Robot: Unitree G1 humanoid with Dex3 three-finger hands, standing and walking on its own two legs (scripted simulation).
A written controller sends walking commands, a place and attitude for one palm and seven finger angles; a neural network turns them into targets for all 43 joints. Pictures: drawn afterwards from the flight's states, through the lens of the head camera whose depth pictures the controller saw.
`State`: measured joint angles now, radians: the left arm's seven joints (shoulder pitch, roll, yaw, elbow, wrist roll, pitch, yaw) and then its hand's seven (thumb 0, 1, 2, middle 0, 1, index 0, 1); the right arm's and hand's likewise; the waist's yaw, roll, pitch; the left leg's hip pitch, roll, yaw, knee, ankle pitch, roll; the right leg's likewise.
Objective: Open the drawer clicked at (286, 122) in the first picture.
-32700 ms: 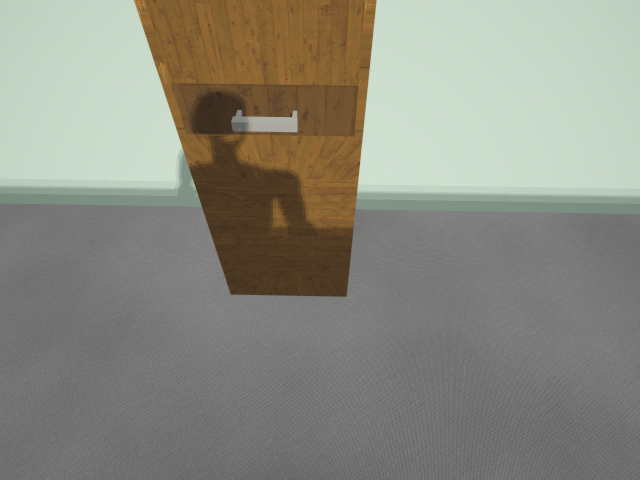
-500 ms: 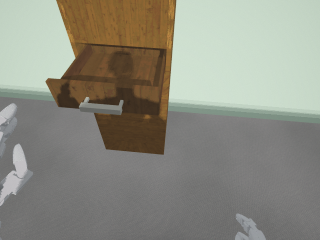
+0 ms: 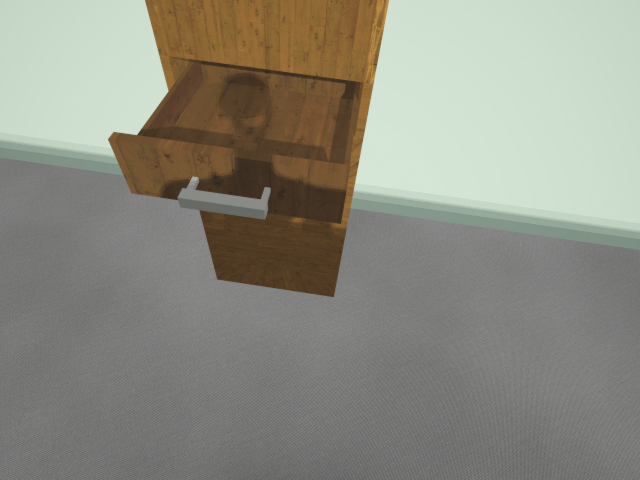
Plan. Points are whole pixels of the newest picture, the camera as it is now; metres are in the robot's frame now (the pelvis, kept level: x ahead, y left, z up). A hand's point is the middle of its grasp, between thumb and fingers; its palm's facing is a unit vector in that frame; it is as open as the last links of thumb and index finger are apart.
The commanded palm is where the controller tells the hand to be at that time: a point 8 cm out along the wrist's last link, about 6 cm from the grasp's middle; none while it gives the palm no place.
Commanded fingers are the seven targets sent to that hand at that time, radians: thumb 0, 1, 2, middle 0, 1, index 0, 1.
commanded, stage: let the arm hang, fingers relaxed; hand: left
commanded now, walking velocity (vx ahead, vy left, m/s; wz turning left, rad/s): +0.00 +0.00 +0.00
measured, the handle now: (227, 195) +0.53 +0.18 +0.01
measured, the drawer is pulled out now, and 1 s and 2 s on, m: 0.27 0.27 0.27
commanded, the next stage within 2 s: look to check the result in 0.76 s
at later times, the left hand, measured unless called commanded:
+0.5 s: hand out of the picture -0.01 +0.20 -0.17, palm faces -0.01 -0.98 -0.20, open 7.3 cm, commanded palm none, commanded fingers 0.00 0.90 0.90 -0.20 -0.30 -0.20 -0.30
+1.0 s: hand out of the picture -0.01 +0.18 -0.17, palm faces -0.01 -0.98 -0.19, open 7.3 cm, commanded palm none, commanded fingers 0.00 0.90 0.90 -0.20 -0.30 -0.20 -0.30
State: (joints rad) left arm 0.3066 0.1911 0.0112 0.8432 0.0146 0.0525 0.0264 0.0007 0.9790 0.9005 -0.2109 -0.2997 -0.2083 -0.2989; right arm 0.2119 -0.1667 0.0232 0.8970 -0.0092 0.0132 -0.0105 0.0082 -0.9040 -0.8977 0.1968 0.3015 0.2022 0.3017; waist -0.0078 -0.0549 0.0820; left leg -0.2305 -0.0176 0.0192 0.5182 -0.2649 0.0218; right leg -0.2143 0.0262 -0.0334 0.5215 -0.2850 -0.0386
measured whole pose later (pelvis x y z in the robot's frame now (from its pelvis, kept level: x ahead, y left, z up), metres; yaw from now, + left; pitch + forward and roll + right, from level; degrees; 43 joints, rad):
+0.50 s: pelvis +0.00 +0.02 +0.01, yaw -1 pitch -2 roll +0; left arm 0.28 0.16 0.00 1.13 0.02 0.01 0.03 0.01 0.91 0.90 -0.20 -0.30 -0.20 -0.30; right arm 0.29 -0.12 0.01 1.12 -0.01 0.01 -0.04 0.00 -0.91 -0.90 0.20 0.30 0.20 0.30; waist -0.01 0.01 0.06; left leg -0.15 -0.04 0.05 0.39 -0.20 0.05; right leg -0.15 0.01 0.00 0.40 -0.21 -0.01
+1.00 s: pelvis +0.00 +0.01 +0.01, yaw -2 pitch -2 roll +0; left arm 0.29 0.15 0.01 1.14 0.01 0.00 0.04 0.01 0.91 0.90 -0.20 -0.30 -0.20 -0.30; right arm 0.29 -0.12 -0.01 1.13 0.00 0.00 -0.05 0.00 -0.91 -0.90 0.19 0.30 0.20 0.30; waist -0.01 0.00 0.07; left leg -0.14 -0.02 0.05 0.38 -0.20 0.04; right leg -0.14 0.02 0.00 0.39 -0.21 -0.02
